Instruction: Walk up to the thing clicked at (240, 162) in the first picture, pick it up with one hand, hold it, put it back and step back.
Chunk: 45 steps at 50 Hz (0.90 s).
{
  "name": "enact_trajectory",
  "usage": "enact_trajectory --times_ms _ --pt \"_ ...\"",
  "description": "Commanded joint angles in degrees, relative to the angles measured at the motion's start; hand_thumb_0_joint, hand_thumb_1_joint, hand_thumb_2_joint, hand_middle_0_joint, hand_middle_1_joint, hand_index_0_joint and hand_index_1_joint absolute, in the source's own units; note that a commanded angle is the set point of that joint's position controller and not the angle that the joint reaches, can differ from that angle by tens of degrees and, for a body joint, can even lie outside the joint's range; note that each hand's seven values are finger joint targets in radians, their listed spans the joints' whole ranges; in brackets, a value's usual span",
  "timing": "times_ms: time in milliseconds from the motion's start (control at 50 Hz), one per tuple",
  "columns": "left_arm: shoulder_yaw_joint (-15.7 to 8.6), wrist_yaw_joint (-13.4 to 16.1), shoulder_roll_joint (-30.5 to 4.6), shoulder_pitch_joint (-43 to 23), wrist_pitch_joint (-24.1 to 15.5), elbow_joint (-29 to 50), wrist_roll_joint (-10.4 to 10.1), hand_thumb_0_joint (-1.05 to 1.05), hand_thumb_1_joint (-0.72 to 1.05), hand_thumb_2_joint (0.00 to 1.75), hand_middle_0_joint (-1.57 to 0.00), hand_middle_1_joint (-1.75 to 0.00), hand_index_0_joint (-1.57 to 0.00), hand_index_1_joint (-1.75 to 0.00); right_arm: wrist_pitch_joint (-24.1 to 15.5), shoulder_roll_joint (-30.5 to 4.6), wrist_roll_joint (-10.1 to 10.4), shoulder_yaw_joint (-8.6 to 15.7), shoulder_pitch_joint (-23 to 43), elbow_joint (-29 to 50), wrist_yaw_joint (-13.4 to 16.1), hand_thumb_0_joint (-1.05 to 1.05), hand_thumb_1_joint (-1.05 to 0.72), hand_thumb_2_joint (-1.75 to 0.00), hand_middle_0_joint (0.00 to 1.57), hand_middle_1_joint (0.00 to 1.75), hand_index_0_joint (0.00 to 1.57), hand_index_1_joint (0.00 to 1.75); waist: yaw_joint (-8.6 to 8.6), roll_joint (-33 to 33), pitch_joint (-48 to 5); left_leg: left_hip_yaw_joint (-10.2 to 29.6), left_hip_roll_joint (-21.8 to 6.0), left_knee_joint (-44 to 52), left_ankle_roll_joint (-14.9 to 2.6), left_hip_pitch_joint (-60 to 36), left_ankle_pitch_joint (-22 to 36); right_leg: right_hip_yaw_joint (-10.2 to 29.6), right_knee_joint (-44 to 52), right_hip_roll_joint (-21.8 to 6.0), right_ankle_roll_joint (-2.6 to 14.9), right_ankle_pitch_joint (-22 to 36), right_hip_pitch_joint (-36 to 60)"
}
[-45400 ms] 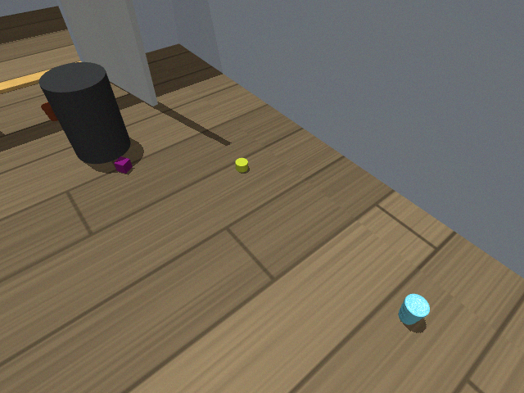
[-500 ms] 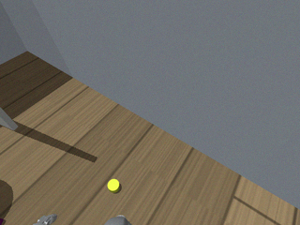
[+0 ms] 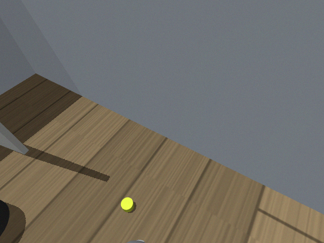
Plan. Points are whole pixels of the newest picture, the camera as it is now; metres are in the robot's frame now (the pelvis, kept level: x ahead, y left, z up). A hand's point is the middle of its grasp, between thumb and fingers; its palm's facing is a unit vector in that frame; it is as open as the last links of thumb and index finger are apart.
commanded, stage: walk up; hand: left
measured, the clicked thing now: (127, 204) +0.44 +0.26 -0.73
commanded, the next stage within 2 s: stand in 1.38 s
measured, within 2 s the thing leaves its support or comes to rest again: neither
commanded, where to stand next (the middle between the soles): +0.07 -0.01 m, yaw +5 degrees
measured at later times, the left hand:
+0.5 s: hand out of the picture +0.08 +0.28 -0.13, palm faces +0.05 -0.93 -0.35, open 7.3 cm
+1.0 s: hand out of the picture +0.06 +0.27 -0.13, palm faces +0.09 -0.93 -0.35, open 7.4 cm
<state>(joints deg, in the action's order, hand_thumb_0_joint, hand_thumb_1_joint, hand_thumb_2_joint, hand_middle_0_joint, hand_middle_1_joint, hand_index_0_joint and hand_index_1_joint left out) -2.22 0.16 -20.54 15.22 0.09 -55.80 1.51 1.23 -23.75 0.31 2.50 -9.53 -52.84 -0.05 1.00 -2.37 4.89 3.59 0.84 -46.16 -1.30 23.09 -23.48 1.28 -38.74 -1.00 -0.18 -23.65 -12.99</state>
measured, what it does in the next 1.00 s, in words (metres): steps on the spot: left foot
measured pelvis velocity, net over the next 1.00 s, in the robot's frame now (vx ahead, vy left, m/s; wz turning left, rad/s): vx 0.00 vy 0.00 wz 0.08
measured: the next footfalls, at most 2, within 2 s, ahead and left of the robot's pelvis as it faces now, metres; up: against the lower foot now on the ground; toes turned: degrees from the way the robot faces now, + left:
left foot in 0.06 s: +0.04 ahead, +0.13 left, +0.00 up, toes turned -1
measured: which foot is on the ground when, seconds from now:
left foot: up 0.00-0.04, down 0.06-1.00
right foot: down 0.00-1.00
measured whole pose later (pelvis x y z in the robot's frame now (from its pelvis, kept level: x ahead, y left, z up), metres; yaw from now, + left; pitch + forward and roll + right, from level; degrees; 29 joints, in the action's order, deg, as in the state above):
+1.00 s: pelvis +0.00 +0.00 +0.02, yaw +5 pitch -3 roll +0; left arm -1.3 -0.1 -20.6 6.2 -1.1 -63.2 0.3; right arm -0.8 -20.3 -0.5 0.4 -5.6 -62.6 -0.6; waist 0.6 -0.1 2.8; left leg 5.3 0.8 -25.7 0.6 10.4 -12.8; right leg -2.7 -23.0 -1.7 -1.0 -15.9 -4.6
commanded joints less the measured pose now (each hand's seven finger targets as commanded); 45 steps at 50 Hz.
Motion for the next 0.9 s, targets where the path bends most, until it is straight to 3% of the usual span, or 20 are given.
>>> enact_trajectory --times_ms 0,40,60,80,100,120,160,180,200,220,240,260,300,320,360,380,440,520,680,880 --pt "-3.56 0.94 -15.74 -3.81 -2.62 5.35 -0.4 0.0 0.9 0.9 -0.2 -0.3 -0.2 -0.3 -2.51 -7.38 -0.07 1.05 2.09 3.52 0.43 0.0 -0.9 -0.9 0.2 0.3 0.2 0.3 0.44 14.67 -3.99 -3.55 0.26 11.13 0.01 -3.58 2.23 8.32 7.64 -9.67 7.01 40.31 5.84" --pt "-3.38 0.89 -14.88 -6.17 -2.07 6.1 -0.87 0.0 0.9 0.9 -0.2 -0.3 -0.2 -0.3 -3.38 -7.87 -0.56 1.53 -1.32 1.33 0.58 0.0 -0.9 -0.9 0.2 0.3 0.2 0.3 -1.27 12.42 -7.76 -2.05 -1.1 20.74 -0.82 -11.82 15.6 5.89 3.46 -9.5 5.39 37.88 5.05" --pt "-2.76 0.84 -13.2 -6.16 -2.03 6.47 -1.26 0.0 0.9 0.9 -0.2 -0.3 -0.2 -0.3 -3.79 -9.95 -1.09 2.34 -1.75 0.47 0.76 0.0 -0.9 -0.9 0.2 0.3 0.2 0.3 -1.2 8.35 -9.74 3.51 -4.09 20.28 -2.61 -18.39 26.44 4.0 0.31 -7.13 3.56 33.19 0.32" --pt "-2.09 0.81 -11.11 -5.42 -2.09 7.37 -1.83 0.0 0.9 0.9 -0.2 -0.3 -0.2 -0.3 -4.27 -12.19 -1.55 2.79 -3.23 0.44 0.9 0.0 -0.9 -0.9 0.2 0.3 0.2 0.3 -1.37 1.8 -13.09 12.64 -11.01 20.74 -5.71 -24.4 34.91 1.68 -4.69 -3.3 1.61 23.69 -5.06" --pt "-2.04 1.13 -11.06 -4.36 -1.69 5.35 -2.22 0.0 0.9 0.9 -0.2 -0.3 -0.2 -0.3 -4.18 -14.21 -0.64 2.9 -0.12 0.63 0.68 0.0 -0.9 -0.9 0.2 0.3 0.2 0.3 0.35 -1.98 -12.0 17.79 -15.68 19.2 -11.18 -20.37 30.6 -0.44 -2.06 -0.9 1.09 7.12 -4.74" --pt "-2.15 1.38 -12.39 -4.27 -1.88 4.13 -1.56 0.0 0.9 0.9 -0.2 -0.3 -0.2 -0.3 -3.78 -13.97 -0.44 2.89 1.81 0.73 0.35 0.0 -0.9 -0.9 0.2 0.3 0.2 0.3 0.65 -3.02 -10.01 17.89 -16.1 20.69 -11.63 -14.08 24.74 -0.06 1.43 -1.09 1.76 -0.07 -0.53" --pt "-2.06 0.88 -12.57 -4.52 -2.63 3.46 -1.03 0.0 0.9 0.9 -0.2 -0.3 -0.2 -0.3 -3.16 -10.8 -0.42 1.46 4.88 0.75 -0.03 0.0 -0.9 -0.9 0.2 0.3 0.2 0.3 1.52 -1.88 -9.02 8.81 -9.53 19.12 -6.16 -9.38 19.23 2.77 11.24 -2.65 2.57 3.71 3.9" --pt "-2.4 0.68 -13.6 -4.35 -2.88 3.26 -0.76 0.0 0.9 0.9 -0.2 -0.3 -0.2 -0.3 -3.01 -10.09 -0.32 1.13 5.22 1.07 -0.08 0.0 -0.9 -0.9 0.2 0.3 0.2 0.3 1.46 -1.25 -6.95 5.28 -5.67 16.88 -3.21 -6.6 15.02 5.74 14.63 -4.8 4.01 5.3 4.58" --pt "-2.76 0.75 -15.34 -3.45 -3.24 3.08 -0.42 0.0 0.9 0.9 -0.2 -0.3 -0.2 -0.3 -2.96 -9.56 -0.19 0.87 5.16 0.98 -0.17 0.0 -0.9 -0.9 0.2 0.3 0.2 0.3 1.57 0.15 -6.26 2.86 -3.08 13.32 -1.49 -3.39 13.39 10.21 17.21 -8.1 5.87 7.2 7.08" --pt "-3.06 0.73 -17.23 -4.65 -3.18 2.49 -0.44 0.0 0.9 0.9 -0.2 -0.3 -0.2 -0.3 -2.88 -8.38 -0.23 0.62 3.91 -0.04 -0.18 0.0 -0.9 -0.9 0.2 0.3 0.2 0.3 0.81 3.37 -5.69 0.4 -0.6 10.91 -0.48 -1.85 8.16 14.06 18.73 -11.98 8.54 3.82 6.64" --pt "-3.07 0.64 -17.73 -7.53 -3.02 3.04 -0.41 0.0 0.9 0.9 -0.2 -0.3 -0.2 -0.3 -2.75 -8.3 -0.61 0.63 2.6 -1.18 -0.1 0.0 -0.9 -0.9 0.2 0.3 0.2 0.3 -0.15 4.61 -3.64 -0.62 -0.43 10.85 -0.2 -3.67 2.39 14.98 19.53 -14.54 10.03 0.3 2.36" --pt "-2.84 0.48 -17.01 -9.91 -2.87 3.66 -0.37 0.0 0.9 0.9 -0.2 -0.3 -0.2 -0.3 -2.93 -8.42 -0.79 0.77 1.15 -2.11 -0.17 0.0 -0.9 -0.9 0.2 0.3 0.2 0.3 -1.43 4.96 -2.41 -0.29 -1.08 12.91 -0.19 -7.12 1.15 13.83 18.88 -14.33 9.81 0.71 -1.05" --pt "-2.11 0.24 -14.53 -12.13 -2.43 4.1 -0.61 0.0 0.9 0.9 -0.2 -0.3 -0.2 -0.3 -3.52 -9.49 -0.96 1.01 0.12 -2.86 -0.43 0.0 -0.9 -0.9 0.2 0.3 0.2 0.3 -2.49 3.57 -0.51 4.15 -3.38 21.18 -1.6 -11.56 6.54 5.69 15.71 -7.79 5.59 1.84 -6.03" --pt "-1.78 0.14 -13.04 -12.84 -2.37 3.6 -0.94 0.0 0.9 0.9 -0.2 -0.3 -0.2 -0.3 -3.89 -10.21 -1.1 1.18 0.78 -2.92 -0.56 0.0 -0.9 -0.9 0.2 0.3 0.2 0.3 -1.97 1.62 0.4 10.09 -6.66 24.76 -2.86 -9.94 8.6 1.87 12.5 -3.33 3.42 2.63 -5.74" --pt "-1.65 0.03 -12.09 -9.72 -2.32 1.69 -1.01 0.0 0.9 0.9 -0.2 -0.3 -0.2 -0.3 -4.15 -12.09 -0.95 1.08 3.37 -2.4 -0.7 0.0 -0.9 -0.9 0.2 0.3 0.2 0.3 0.61 -1.04 1.31 17.1 -11.94 28.07 -5.96 -7.18 5.62 -0.24 10.78 -0.89 2.11 0.46 -3.22" --pt "-1.62 0.0 -12.37 -9.5 -2.57 1.36 -0.94 0.0 0.9 0.9 -0.2 -0.3 -0.2 -0.3 -4.14 -11.7 -0.98 0.76 3.33 -2.45 -0.64 0.0 -0.9 -0.9 0.2 0.3 0.2 0.3 0.57 -0.29 -0.4 16.45 -12.08 28.43 -6.02 -6.9 9.01 0.29 12.17 -1.38 1.98 2.61 0.32" --pt "-1.61 -0.01 -12.68 -8.86 -3.05 -0.14 -1.21 0.0 0.9 0.9 -0.2 -0.3 -0.2 -0.3 -4.17 -10.16 -0.87 0.39 5.11 -2.57 -0.45 0.0 -0.9 -0.9 0.2 0.3 0.2 0.3 0.77 -2.21 -3.74 8.42 -7.11 25.52 -2.21 -7.47 17.07 2.15 16.76 -3.4 2.69 11.18 7.16" --pt "-1.34 0.1 -12.94 -10.24 -2.96 -0.87 -1.39 0.0 0.9 0.9 -0.2 -0.3 -0.2 -0.3 -4.07 -9.75 -0.68 0.51 3.6 -3.9 -0.08 0.0 -0.9 -0.9 0.2 0.3 0.2 0.3 -0.27 -1.18 -9.56 5.04 -6.28 22.74 -1.5 -13.92 25.51 1.78 16.91 -4.86 2.71 17.69 8.89" --pt "-1.43 0.23 -13.6 -11.38 -2.63 -2.7 -0.83 0.0 0.9 0.9 -0.2 -0.3 -0.2 -0.3 -3.05 -9.52 -0.47 0.47 5.49 -4.52 -0.15 0.0 -0.9 -0.9 0.2 0.3 0.2 0.3 -0.57 3.18 -5.2 4.92 -5.09 22.32 -1.95 -10.83 18.35 1.6 19.36 -5.07 2.88 12.22 7.16" --pt "-1.51 0.44 -12.81 -11.96 -2.44 -3.7 -1.24 0.0 0.9 0.9 -0.2 -0.3 -0.2 -0.3 -3.16 -9.21 -0.65 0.55 5.52 -6.12 0.13 0.0 -0.9 -0.9 0.2 0.3 0.2 0.3 -0.7 1.59 -6.9 5.1 -5.84 23.21 -1.5 -14.45 28.52 -0.12 18.57 -5.37 2.17 19.34 8.92"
